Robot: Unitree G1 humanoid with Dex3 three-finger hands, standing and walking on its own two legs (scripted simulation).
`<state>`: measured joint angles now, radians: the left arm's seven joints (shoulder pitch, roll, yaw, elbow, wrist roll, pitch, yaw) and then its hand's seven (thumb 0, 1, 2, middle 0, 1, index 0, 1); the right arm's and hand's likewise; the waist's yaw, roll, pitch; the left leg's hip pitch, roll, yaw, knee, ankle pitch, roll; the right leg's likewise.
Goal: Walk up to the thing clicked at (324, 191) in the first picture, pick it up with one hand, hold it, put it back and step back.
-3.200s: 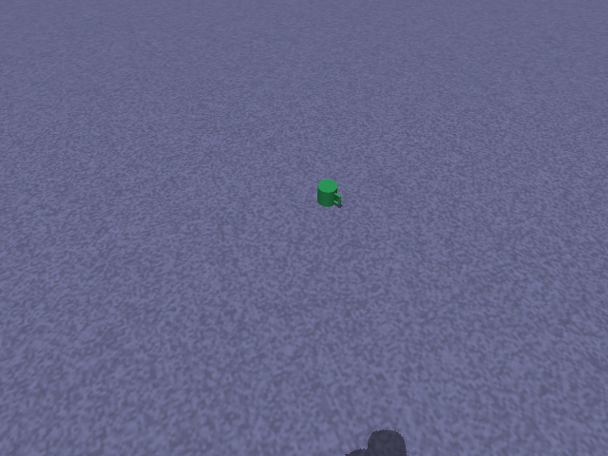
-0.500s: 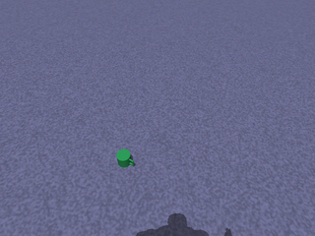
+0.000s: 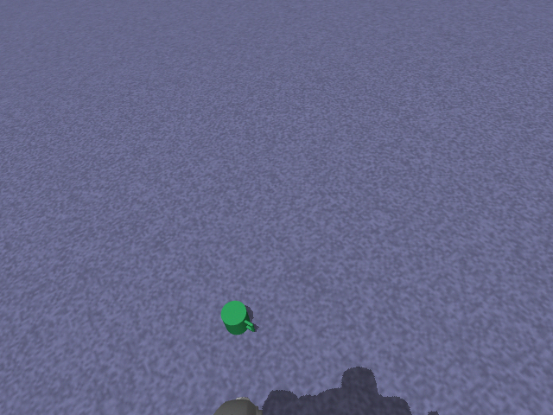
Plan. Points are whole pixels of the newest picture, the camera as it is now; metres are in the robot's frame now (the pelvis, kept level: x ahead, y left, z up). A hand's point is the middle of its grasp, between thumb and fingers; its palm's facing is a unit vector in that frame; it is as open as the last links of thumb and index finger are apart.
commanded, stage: walk up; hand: left
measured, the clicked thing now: (239, 320) +0.55 +0.24 -0.72
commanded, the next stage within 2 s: stand in 1.84 s
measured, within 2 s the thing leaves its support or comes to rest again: neither
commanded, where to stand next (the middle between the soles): +0.17 +0.02 m, yaw +0 degrees
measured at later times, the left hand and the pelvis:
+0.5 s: hand (119, 411) +0.16 +0.31 -0.16, palm faces -0.05 -0.92 -0.38, open 7.4 cm; pelvis +0.12 +0.04 -0.02, yaw -1 degrees
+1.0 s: hand (157, 337) +0.28 +0.27 -0.14, palm faces -0.05 -0.94 -0.33, open 7.4 cm; pelvis +0.15 +0.03 +0.01, yaw -1 degrees
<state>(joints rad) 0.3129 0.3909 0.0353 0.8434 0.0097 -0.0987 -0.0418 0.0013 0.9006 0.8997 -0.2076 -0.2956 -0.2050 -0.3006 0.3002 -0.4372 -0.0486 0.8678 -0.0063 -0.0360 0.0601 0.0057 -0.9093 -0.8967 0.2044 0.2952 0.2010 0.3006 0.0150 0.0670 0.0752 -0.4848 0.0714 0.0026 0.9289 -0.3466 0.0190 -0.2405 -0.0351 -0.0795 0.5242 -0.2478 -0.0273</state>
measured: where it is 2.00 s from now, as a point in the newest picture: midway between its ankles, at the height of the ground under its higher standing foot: outside the picture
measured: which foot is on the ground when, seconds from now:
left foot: up 0.00-0.16, down 0.18-1.00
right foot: down 0.00-0.20, up 0.22-0.48, down 0.50-1.00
